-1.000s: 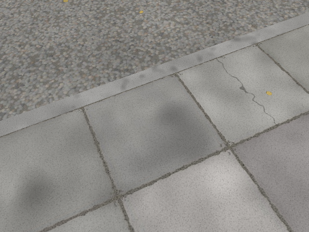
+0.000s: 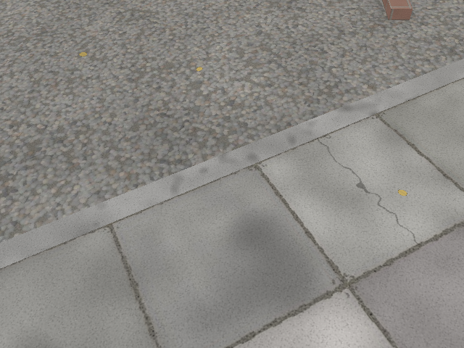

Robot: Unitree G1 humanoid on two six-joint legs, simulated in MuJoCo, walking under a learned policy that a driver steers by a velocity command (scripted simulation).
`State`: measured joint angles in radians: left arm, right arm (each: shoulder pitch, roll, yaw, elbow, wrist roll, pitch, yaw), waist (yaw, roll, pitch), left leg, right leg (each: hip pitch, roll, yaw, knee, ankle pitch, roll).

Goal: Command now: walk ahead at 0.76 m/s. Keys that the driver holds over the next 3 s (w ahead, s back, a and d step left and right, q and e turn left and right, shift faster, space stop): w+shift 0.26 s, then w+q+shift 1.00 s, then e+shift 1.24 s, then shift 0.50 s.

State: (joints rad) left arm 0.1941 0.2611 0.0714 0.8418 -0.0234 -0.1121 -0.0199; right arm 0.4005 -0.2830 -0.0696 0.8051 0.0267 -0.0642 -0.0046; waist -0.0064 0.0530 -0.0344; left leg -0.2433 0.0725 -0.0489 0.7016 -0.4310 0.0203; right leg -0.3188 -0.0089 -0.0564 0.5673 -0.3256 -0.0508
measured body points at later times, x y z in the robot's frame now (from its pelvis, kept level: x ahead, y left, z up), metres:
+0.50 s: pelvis +0.36 +0.03 -0.03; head +0.40 +0.03 +0.42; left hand +0.30 +0.29 -0.16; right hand +0.61 -0.19 -0.11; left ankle +0.49 +0.10 -0.73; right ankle +0.07 -0.12 -0.63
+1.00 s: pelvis +0.81 +0.07 -0.01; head +0.83 +0.09 +0.44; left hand +0.84 +0.39 -0.08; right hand +1.02 -0.13 -0.12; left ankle +0.62 +0.10 -0.61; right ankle +0.94 -0.01 -0.73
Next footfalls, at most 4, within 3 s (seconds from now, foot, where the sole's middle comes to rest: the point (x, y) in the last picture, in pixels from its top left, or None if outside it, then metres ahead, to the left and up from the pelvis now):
0.44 left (217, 344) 0.53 0.11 -0.76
0.88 right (249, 214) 0.97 0.00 -0.76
1.36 left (120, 185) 1.13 0.48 -0.76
1.86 right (146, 140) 1.37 0.41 -0.76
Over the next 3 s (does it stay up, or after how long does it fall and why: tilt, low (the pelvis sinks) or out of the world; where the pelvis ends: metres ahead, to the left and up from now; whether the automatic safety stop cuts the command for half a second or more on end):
stays up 1.27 0.47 0.01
